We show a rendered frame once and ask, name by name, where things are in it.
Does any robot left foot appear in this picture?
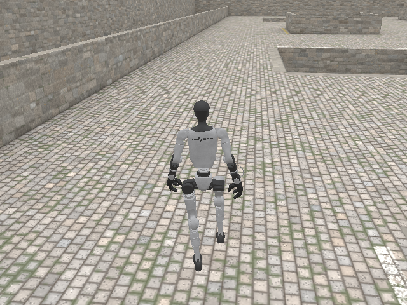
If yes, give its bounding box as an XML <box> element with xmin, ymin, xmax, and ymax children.
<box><xmin>193</xmin><ymin>254</ymin><xmax>202</xmax><ymax>271</ymax></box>

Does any right robot upper arm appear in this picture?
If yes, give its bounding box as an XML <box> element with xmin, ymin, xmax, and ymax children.
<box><xmin>216</xmin><ymin>128</ymin><xmax>233</xmax><ymax>164</ymax></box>

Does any robot foot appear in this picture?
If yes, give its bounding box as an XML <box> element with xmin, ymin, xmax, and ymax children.
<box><xmin>216</xmin><ymin>232</ymin><xmax>225</xmax><ymax>243</ymax></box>
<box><xmin>193</xmin><ymin>254</ymin><xmax>202</xmax><ymax>271</ymax></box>

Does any robot right foot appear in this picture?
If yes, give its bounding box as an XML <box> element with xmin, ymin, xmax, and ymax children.
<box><xmin>216</xmin><ymin>232</ymin><xmax>225</xmax><ymax>243</ymax></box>

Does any robot left forearm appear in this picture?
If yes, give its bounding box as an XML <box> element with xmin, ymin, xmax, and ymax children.
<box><xmin>168</xmin><ymin>154</ymin><xmax>179</xmax><ymax>180</ymax></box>

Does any left robot hand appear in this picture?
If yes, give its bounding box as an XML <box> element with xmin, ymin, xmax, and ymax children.
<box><xmin>167</xmin><ymin>178</ymin><xmax>182</xmax><ymax>192</ymax></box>

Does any robot right forearm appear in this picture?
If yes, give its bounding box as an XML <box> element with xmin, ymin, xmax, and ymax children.
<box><xmin>227</xmin><ymin>154</ymin><xmax>241</xmax><ymax>184</ymax></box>

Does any right robot hand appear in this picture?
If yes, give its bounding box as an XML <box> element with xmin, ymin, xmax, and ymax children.
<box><xmin>228</xmin><ymin>182</ymin><xmax>243</xmax><ymax>199</ymax></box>

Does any left robot upper arm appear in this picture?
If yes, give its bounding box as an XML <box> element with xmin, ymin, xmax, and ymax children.
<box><xmin>173</xmin><ymin>128</ymin><xmax>189</xmax><ymax>164</ymax></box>

